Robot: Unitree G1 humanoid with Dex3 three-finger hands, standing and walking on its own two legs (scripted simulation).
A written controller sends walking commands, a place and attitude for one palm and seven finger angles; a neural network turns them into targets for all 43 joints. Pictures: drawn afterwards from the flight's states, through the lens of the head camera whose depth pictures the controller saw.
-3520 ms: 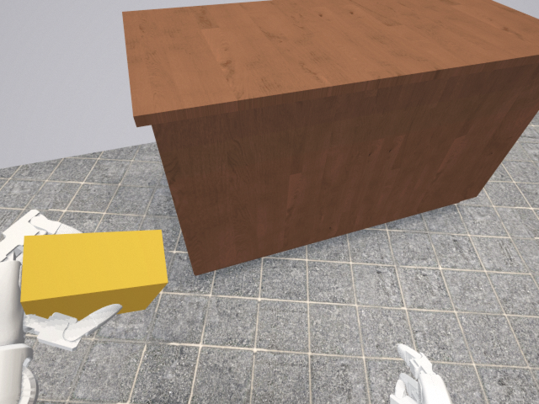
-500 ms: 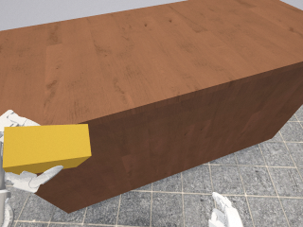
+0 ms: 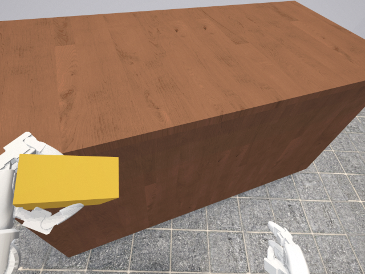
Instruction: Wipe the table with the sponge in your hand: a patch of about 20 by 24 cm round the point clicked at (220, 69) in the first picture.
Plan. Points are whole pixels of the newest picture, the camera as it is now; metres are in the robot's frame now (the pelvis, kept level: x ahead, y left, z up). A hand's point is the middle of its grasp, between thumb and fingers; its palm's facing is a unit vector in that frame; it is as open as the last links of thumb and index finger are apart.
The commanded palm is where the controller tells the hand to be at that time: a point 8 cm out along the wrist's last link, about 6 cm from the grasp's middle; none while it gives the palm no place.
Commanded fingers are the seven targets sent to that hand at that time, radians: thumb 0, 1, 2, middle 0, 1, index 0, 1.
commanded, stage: come to a stop and stand still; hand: left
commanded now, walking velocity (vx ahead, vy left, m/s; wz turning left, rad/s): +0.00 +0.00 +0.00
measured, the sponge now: (82, 184) +0.23 +0.19 +0.14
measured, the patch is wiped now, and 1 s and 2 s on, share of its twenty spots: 0.00 0.00 0.00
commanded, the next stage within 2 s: look again from close up in 0.38 s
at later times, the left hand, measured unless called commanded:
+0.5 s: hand (20, 177) +0.22 +0.28 +0.16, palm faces +0.44 -0.83 -0.34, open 10.3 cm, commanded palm +0.16 +0.30 +0.18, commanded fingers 0.00 0.10 1.30 -1.20 -1.60 -1.20 -1.60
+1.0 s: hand (32, 178) +0.22 +0.26 +0.16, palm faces +0.45 -0.82 -0.35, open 10.2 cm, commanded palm +0.16 +0.28 +0.18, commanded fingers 0.00 0.10 1.30 -1.20 -1.60 -1.20 -1.60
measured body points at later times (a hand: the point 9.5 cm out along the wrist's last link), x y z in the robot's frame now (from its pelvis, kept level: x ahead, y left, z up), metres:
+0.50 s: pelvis +0.01 +0.01 +0.01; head +0.01 +0.04 +0.46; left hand +0.19 +0.32 +0.18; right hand +0.20 -0.19 -0.05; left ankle +0.04 +0.07 -0.74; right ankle +0.03 -0.13 -0.73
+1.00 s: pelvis +0.02 +0.00 +0.01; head +0.02 +0.01 +0.46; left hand +0.19 +0.30 +0.18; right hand +0.21 -0.21 -0.06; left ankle +0.04 +0.07 -0.74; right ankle +0.03 -0.13 -0.74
